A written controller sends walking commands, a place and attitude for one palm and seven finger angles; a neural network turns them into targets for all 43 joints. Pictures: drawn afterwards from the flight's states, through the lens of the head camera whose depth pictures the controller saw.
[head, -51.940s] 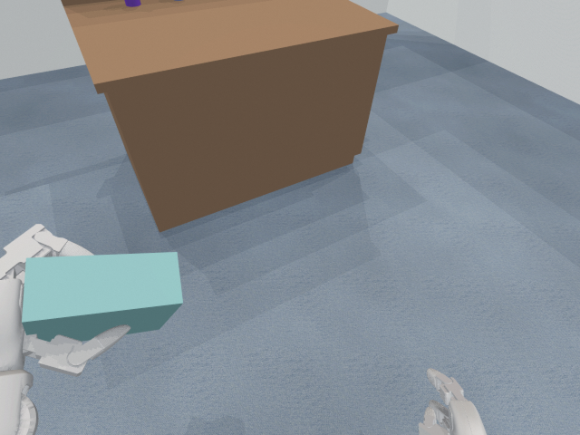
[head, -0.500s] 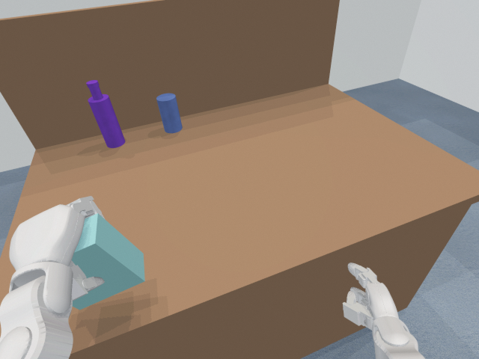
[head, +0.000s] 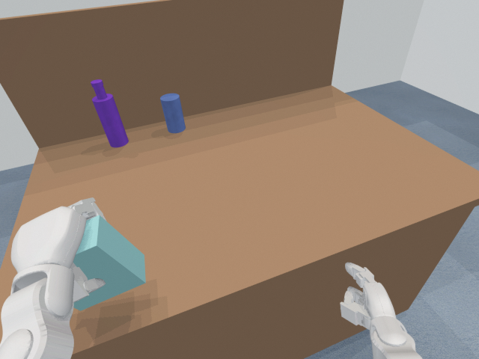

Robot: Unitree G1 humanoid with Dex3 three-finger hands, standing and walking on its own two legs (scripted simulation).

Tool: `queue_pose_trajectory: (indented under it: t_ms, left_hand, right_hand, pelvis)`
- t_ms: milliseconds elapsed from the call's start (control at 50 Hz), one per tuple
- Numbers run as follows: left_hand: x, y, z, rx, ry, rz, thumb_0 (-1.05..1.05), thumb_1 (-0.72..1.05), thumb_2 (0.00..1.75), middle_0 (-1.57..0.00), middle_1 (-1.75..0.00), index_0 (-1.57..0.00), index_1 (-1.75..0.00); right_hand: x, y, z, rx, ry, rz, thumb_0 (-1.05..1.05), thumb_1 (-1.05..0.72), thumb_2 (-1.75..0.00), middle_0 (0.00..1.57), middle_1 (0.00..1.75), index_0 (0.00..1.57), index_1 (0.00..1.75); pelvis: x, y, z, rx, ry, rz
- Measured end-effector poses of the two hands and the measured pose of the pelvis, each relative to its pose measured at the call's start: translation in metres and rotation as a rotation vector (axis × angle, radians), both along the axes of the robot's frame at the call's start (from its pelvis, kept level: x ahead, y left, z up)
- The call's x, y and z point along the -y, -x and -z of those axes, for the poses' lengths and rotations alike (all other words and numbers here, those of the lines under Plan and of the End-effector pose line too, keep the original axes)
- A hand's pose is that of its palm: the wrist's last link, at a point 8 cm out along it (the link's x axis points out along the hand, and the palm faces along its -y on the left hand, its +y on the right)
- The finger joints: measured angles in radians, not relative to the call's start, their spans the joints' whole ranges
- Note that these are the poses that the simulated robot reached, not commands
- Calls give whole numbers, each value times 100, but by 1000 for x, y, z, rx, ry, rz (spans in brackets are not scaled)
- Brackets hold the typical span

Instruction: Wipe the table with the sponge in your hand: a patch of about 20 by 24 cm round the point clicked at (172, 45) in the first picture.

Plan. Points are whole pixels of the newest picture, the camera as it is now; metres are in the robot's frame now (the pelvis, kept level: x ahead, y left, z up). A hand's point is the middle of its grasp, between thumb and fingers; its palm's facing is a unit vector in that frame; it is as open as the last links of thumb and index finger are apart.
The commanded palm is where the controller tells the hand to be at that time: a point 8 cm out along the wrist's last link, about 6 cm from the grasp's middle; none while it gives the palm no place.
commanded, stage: step back with the hand held close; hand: left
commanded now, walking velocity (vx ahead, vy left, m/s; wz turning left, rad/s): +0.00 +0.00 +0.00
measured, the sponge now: (98, 271) +0.20 +0.28 +0.08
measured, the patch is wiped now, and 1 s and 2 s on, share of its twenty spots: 1.00 1.00 1.00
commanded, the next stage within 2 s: stop stepping back and stand still in 1.54 s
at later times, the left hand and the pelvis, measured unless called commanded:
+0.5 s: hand (75, 232) +0.20 +0.27 +0.18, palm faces +0.41 -0.80 -0.43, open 9.9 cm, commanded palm +0.14 +0.30 +0.19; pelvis -0.01 +0.02 -0.01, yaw +2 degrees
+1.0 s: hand (52, 267) +0.14 +0.27 +0.17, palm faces +0.44 -0.83 -0.33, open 9.9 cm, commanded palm +0.08 +0.32 +0.19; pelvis -0.06 +0.02 -0.03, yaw +4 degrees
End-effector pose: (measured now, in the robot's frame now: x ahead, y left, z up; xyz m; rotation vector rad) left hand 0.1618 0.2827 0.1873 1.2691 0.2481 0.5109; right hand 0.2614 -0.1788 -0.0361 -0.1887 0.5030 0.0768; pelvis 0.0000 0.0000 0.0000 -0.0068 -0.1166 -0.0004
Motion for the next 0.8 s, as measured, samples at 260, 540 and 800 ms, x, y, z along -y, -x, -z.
queue_pose_trajectory:
  t_ms: [260,540,800]
  left_hand:
    - [-3,-5,10,391,674,318,-1,-51,106,-73,-136,-77,-134]
    - [-32,6,-3,537,617,404,-1,-51,106,-73,-136,-77,-134]
    - [-26,37,-8,596,555,486,-1,-51,106,-73,-136,-78,-134]
  right_hand:
    - [8,36,4,-28,83,18,1,-90,-90,20,30,20,30]
    - [50,148,52,-319,184,241,2,-90,-90,20,30,20,30]
    - [28,127,37,-138,155,180,1,-90,-90,20,30,20,30]
  pelvis:
    - [1,1,6,-94,29,-40]
    - [-21,10,12,-143,26,-27]
    - [-23,35,21,-140,35,-21]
